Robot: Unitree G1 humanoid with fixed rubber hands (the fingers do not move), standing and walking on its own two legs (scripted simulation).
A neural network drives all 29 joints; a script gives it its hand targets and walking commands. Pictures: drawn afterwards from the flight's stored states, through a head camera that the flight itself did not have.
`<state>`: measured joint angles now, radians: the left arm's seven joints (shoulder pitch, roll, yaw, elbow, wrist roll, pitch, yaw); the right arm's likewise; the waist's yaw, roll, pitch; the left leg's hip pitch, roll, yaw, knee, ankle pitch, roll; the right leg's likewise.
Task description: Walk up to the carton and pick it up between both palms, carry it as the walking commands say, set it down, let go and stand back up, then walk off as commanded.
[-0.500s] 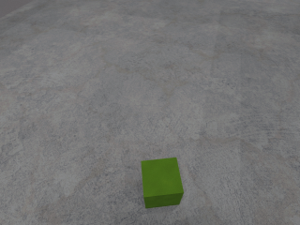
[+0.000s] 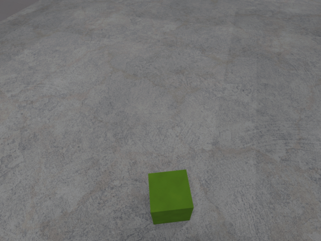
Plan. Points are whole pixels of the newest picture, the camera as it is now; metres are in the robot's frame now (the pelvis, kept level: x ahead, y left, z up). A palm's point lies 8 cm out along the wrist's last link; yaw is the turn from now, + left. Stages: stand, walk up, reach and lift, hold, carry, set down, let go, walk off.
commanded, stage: stand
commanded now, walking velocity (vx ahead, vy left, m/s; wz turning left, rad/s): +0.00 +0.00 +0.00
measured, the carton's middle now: (169, 197) +0.43 -0.01 -0.65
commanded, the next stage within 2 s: reach and lift in 0.14 s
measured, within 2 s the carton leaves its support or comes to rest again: neither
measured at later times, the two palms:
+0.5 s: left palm out of the picture +0.13 +0.21 -0.14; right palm out of the picture +0.13 -0.21 -0.14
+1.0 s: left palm (103, 226) +0.19 +0.20 -0.17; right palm (244, 220) +0.20 -0.22 -0.18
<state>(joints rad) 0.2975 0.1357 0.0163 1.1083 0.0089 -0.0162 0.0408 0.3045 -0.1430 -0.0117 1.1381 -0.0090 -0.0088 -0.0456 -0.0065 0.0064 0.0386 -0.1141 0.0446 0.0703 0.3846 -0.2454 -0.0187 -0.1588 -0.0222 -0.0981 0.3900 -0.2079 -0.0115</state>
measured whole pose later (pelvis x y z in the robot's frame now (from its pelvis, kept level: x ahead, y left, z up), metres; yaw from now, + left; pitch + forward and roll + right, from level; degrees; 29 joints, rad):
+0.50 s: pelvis -0.01 +0.01 -0.03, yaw +1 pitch +12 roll +0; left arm 0.06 0.16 -0.01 0.49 -0.01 0.64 0.00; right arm 0.05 -0.17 -0.02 0.53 0.00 0.64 0.01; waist 0.00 0.00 -0.05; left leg -0.54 0.03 0.04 0.67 -0.33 0.00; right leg -0.57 -0.04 -0.09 0.65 -0.28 -0.01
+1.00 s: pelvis -0.08 +0.01 -0.08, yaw +0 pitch +16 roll +1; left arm -0.29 0.11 0.08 0.48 -0.03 0.56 0.07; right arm -0.35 -0.24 -0.13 0.61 -0.01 0.52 0.08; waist 0.01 0.01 0.04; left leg -0.91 0.03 0.07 1.01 -0.38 0.02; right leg -0.95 -0.06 -0.05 1.00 -0.32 -0.01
